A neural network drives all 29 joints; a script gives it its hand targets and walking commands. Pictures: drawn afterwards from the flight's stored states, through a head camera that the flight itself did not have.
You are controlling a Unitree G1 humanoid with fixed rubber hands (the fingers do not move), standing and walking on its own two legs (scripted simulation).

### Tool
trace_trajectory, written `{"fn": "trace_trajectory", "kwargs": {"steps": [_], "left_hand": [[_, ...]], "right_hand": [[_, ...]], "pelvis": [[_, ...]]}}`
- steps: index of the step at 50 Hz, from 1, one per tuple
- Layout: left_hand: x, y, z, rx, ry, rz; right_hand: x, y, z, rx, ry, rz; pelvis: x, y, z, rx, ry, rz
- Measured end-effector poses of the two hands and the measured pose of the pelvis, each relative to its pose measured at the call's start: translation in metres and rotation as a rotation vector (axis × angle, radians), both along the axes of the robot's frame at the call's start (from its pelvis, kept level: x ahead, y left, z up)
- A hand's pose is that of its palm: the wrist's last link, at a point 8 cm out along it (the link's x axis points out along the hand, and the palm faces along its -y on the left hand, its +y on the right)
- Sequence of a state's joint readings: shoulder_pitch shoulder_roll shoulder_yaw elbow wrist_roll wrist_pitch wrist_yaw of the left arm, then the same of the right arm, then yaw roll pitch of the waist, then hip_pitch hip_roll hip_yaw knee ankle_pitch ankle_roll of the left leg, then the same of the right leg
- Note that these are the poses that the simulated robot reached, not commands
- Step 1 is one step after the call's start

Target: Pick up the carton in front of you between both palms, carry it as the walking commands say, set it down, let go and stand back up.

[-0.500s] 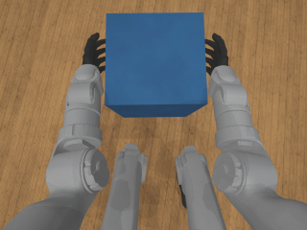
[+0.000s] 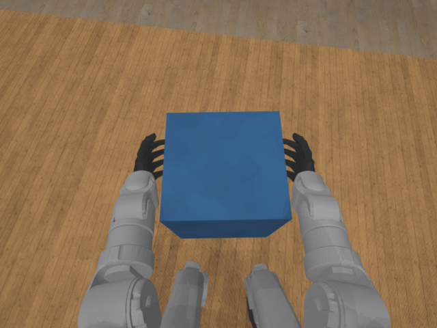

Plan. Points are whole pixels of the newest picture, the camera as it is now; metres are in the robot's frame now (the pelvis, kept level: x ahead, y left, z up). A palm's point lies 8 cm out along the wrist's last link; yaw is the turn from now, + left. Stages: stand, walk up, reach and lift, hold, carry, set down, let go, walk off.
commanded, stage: reach and lift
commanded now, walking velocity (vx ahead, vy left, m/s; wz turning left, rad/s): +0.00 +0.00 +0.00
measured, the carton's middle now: (223, 183) +0.41 +0.02 -0.11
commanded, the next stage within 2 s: hold in 1.68 s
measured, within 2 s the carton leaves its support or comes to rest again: neither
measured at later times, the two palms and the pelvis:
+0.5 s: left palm (120, 160) +0.36 +0.16 +0.11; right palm (348, 161) +0.36 -0.14 +0.11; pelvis +0.05 +0.00 +0.13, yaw +1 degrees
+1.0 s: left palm (99, 155) +0.34 +0.15 +0.18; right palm (382, 154) +0.34 -0.15 +0.18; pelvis +0.04 +0.00 +0.15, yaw +1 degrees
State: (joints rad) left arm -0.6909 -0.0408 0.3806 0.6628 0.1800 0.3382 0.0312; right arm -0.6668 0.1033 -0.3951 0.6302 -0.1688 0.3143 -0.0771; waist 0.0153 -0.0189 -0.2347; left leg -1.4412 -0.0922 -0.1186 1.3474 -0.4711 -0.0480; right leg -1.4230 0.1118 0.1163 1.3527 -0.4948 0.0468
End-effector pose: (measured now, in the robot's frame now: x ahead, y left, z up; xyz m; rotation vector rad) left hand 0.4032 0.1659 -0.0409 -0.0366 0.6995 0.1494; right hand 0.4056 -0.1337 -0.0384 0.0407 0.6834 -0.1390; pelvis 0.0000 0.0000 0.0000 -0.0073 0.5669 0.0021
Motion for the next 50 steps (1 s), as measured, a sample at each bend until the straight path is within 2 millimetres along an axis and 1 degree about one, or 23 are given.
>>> {"fn": "trace_trajectory", "kwargs": {"steps": [12,20,27,34,37,39,45,50], "left_hand": [[-0.022,-0.005,0.074,0.001,-0.004,-0.003],[-0.035,-0.007,0.122,0.004,-0.006,-0.005],[-0.046,-0.009,0.164,0.008,-0.017,-0.005],[-0.057,-0.013,0.202,0.023,-0.036,-0.007],[-0.060,-0.014,0.212,0.038,-0.030,-0.019],[-0.062,-0.014,0.215,0.041,-0.019,-0.024],[-0.068,-0.013,0.214,0.039,0.004,-0.021],[-0.067,-0.012,0.216,0.037,-0.004,-0.020]], "right_hand": [[-0.023,-0.005,0.074,-0.003,-0.004,0.000],[-0.036,-0.008,0.122,-0.010,-0.006,0.002],[-0.047,-0.010,0.164,-0.011,-0.017,0.005],[-0.056,-0.014,0.202,-0.026,-0.036,0.028],[-0.059,-0.014,0.211,-0.036,-0.031,0.035],[-0.062,-0.015,0.214,-0.040,-0.020,0.039],[-0.066,-0.014,0.214,-0.040,0.004,0.041],[-0.066,-0.013,0.216,-0.038,-0.004,0.038]], "pelvis": [[0.027,0.000,0.067,0.003,-0.150,0.003],[0.044,0.000,0.107,0.005,-0.278,0.006],[0.055,-0.001,0.134,0.008,-0.400,0.007],[0.060,-0.001,0.149,0.010,-0.526,0.007],[0.058,-0.001,0.152,0.011,-0.569,0.007],[0.055,-0.001,0.153,0.011,-0.591,0.006],[0.046,-0.001,0.152,0.011,-0.624,0.006],[0.041,0.000,0.151,0.010,-0.630,0.007]]}}
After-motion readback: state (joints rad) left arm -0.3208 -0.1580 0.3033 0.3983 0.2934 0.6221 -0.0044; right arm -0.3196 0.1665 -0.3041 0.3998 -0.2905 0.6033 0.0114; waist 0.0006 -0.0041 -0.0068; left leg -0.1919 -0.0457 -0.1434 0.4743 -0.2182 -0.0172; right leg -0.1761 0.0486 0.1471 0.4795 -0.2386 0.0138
